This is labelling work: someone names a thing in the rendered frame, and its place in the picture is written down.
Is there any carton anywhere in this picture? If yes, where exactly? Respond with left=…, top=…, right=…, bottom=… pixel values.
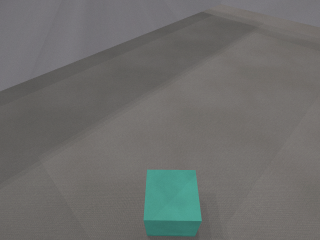
left=143, top=169, right=202, bottom=237

